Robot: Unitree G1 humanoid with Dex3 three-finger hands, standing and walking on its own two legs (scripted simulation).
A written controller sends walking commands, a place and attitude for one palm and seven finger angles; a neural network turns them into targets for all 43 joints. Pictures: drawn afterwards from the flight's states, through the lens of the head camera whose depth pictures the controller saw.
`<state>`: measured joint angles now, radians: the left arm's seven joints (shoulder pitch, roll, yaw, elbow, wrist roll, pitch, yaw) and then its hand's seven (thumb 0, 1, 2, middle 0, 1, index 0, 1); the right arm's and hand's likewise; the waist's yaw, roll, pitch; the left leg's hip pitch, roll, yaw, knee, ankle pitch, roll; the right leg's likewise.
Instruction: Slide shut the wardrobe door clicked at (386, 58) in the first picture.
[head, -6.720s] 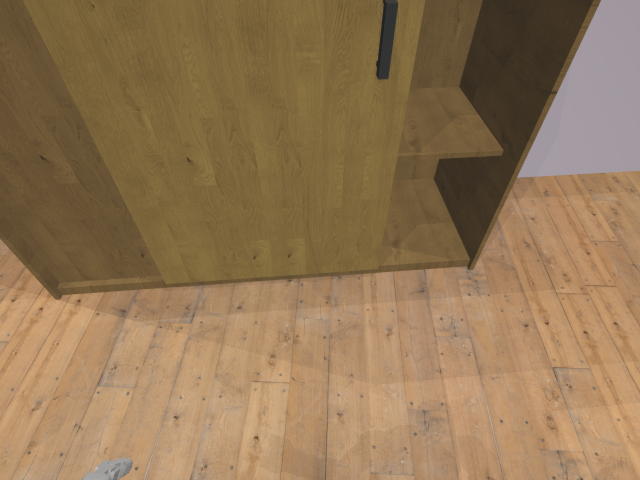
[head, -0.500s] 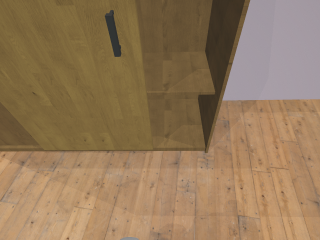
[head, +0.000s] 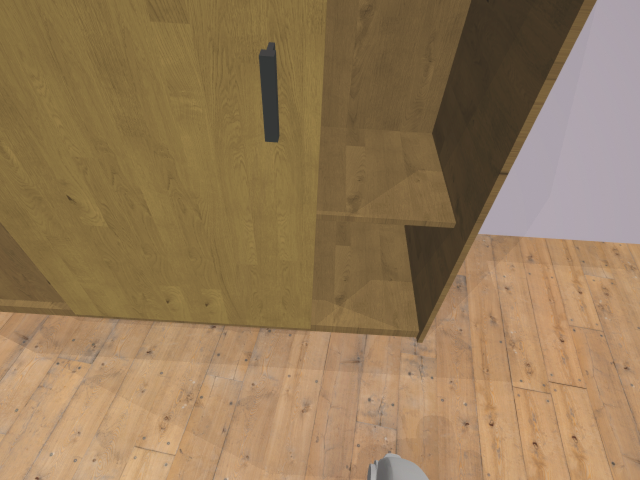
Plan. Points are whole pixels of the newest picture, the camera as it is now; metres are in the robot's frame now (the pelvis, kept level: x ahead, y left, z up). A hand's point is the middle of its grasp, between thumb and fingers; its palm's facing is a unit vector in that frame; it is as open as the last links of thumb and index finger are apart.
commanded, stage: take the last steps up to it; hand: left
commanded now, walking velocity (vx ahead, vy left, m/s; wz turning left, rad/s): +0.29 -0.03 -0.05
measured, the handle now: (271, 93) +0.68 +0.13 +0.14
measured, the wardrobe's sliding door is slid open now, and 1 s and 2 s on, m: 0.38 0.38 0.38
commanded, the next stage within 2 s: come to a stop and stand still in 0.30 s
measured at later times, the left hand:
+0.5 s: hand (244, 427) +0.23 +0.13 -0.16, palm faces +0.03 -0.97 -0.22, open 7.2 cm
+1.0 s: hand (241, 433) +0.22 +0.13 -0.17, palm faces +0.02 -0.95 -0.32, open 7.4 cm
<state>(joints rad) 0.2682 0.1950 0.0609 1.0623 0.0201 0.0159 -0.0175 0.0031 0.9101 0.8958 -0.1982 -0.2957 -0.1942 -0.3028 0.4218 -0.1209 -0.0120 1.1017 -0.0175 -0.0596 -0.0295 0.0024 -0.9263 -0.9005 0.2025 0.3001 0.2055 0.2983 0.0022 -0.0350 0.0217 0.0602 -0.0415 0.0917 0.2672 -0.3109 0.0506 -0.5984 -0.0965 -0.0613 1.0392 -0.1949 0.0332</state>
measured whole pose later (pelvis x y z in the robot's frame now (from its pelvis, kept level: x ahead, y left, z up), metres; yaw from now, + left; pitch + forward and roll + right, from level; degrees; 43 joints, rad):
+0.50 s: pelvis +0.19 -0.05 +0.00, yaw -1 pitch +0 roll +0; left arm 0.24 0.15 0.04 1.06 0.02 -0.05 0.02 -0.01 0.94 0.90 -0.20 -0.30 -0.20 -0.30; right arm 0.23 -0.17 -0.05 1.05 -0.02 -0.02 -0.03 0.01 -0.94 -0.90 0.20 0.30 0.20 0.30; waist -0.01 0.04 0.03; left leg -0.49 0.10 0.04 0.87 -0.29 -0.02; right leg -0.19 0.03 -0.14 0.39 -0.21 -0.08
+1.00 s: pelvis +0.18 -0.08 -0.02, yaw -2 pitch -1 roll +1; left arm 0.23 0.20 0.06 1.01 0.02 0.03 0.03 0.00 0.91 0.90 -0.20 -0.30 -0.20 -0.30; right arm 0.11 -0.19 -0.06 1.00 -0.02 0.05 -0.02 0.00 -0.92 -0.90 0.20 0.30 0.21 0.30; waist 0.01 0.05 0.08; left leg -0.41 0.08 0.03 0.61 -0.24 -0.04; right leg -0.24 -0.02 -0.02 0.64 -0.40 -0.01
